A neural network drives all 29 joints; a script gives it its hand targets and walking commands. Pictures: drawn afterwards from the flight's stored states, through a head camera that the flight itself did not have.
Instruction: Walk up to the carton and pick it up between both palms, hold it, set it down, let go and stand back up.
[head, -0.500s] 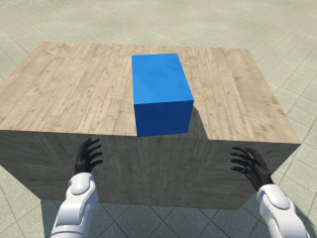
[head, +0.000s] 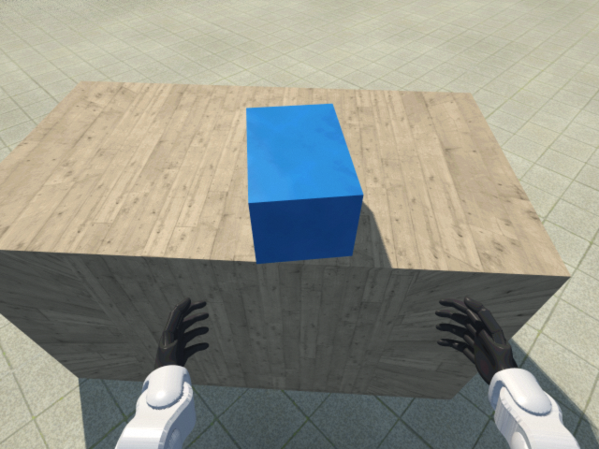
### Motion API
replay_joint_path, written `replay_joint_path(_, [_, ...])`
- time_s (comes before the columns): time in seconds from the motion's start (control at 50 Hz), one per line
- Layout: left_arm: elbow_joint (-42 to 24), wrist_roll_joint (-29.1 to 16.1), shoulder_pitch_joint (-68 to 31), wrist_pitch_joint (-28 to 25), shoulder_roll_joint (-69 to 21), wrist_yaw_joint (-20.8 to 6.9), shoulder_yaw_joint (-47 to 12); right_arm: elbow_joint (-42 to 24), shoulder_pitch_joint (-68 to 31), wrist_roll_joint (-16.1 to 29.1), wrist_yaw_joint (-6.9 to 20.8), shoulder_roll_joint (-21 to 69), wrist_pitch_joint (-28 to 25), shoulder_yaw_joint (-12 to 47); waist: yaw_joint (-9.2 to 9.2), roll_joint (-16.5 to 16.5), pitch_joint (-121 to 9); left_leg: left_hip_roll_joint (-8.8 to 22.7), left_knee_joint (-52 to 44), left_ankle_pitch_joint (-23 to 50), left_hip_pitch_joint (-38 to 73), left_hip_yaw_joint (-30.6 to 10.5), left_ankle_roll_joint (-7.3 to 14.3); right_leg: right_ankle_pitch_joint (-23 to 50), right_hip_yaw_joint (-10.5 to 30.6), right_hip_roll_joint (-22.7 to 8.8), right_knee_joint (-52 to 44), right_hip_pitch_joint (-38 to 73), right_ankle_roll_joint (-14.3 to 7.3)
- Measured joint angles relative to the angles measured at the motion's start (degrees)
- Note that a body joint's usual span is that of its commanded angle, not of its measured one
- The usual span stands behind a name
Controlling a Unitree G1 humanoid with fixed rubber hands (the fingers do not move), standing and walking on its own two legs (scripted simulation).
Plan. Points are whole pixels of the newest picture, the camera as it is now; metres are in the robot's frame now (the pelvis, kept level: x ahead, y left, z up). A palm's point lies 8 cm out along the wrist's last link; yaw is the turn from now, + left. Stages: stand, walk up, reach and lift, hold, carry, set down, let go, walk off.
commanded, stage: set down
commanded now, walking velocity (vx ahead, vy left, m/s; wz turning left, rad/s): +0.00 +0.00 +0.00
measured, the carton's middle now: (296, 178) +0.61 +0.05 +0.00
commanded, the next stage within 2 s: let go in 1.72 s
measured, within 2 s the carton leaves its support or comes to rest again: neither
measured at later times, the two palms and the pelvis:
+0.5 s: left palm (147, 362) +0.24 +0.23 -0.02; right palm (459, 347) +0.28 -0.19 +0.00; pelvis +0.03 +0.03 +0.00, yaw +0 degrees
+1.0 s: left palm (141, 378) +0.22 +0.24 -0.04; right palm (451, 374) +0.26 -0.19 -0.03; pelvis +0.06 +0.02 +0.00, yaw +0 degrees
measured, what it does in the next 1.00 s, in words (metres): shifts its weight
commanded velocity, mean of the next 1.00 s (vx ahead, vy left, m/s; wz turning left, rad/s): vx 0.00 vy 0.00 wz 0.00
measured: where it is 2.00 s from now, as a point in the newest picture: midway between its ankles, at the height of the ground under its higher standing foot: outside the picture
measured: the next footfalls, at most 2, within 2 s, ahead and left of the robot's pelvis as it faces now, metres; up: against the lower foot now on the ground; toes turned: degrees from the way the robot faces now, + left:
none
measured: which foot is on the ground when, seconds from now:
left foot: down 0.00-1.00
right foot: down 0.00-1.00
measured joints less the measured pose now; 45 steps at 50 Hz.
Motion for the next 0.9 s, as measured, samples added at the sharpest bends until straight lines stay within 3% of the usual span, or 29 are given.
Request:
replay_joint_path(0.18, [-0.59, 0.00, 1.56, -0.31, 2.88, -0.30, 0.00, -3.08, 3.57, 0.00, -1.06, 0.00, 0.53, 0.27, 0.01, 0.03, 0.02, 0.01, -0.08, 2.01, 0.01, 0.00, 0.00, -0.63, 0.00, 0.01, 0.00, 0.20, 0.00])
replay_joint_path(0.46, [-0.95, 0.00, 2.82, 2.06, 4.31, -1.92, -0.01, -3.10, 3.68, 0.00, -0.01, 0.15, 2.18, 1.39, 0.01, -1.39, 0.88, -0.94, -0.05, 1.77, 0.03, 0.00, 0.17, -2.42, 0.00, -1.00, -0.23, 0.62, 0.02])
replay_joint_path(0.66, [-0.98, 0.00, 9.69, -3.64, 4.35, -4.63, -0.01, -3.12, 6.71, 0.01, 0.43, 0.72, -2.80, 1.37, 0.00, -1.39, 2.08, -0.49, -0.43, 0.34, 1.01, -0.01, 0.17, -4.10, 0.00, -0.57, -0.23, 1.35, 0.72])
replay_joint_path(0.9, [-0.95, -0.01, 12.42, -8.43, 7.24, -7.35, 0.00, -2.64, 11.33, 0.00, -3.22, 4.24, -7.84, 3.36, 0.00, -1.38, 3.46, -0.27, -0.87, 0.04, 1.87, 0.00, 0.17, -4.59, 0.00, -0.35, -0.23, 1.97, 0.72])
